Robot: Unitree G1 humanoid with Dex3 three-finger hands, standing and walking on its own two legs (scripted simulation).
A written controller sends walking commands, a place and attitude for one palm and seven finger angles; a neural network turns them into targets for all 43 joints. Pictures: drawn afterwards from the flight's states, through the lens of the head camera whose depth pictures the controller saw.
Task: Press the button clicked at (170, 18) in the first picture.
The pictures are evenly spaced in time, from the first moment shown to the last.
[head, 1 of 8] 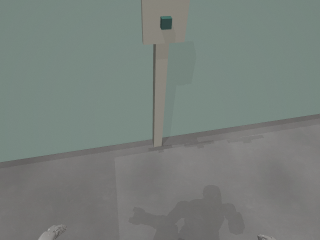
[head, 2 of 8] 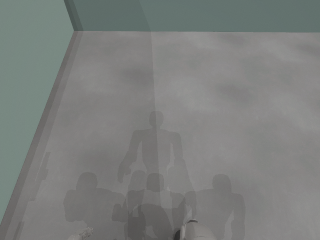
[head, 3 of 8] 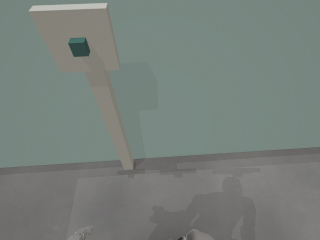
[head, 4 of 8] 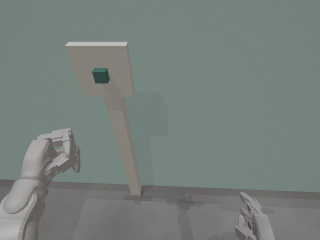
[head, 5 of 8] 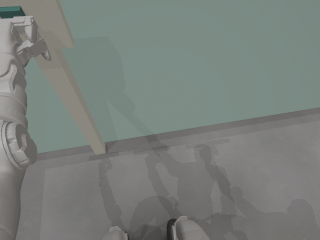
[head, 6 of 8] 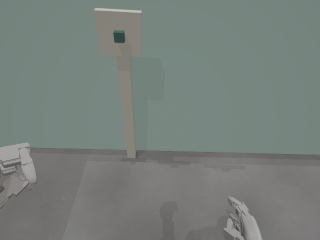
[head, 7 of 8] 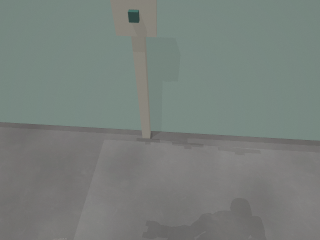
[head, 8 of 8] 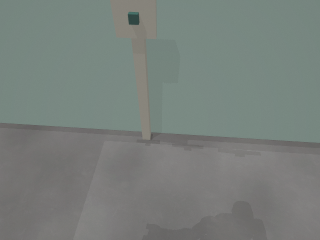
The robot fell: no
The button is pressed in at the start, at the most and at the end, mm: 0 8 0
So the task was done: yes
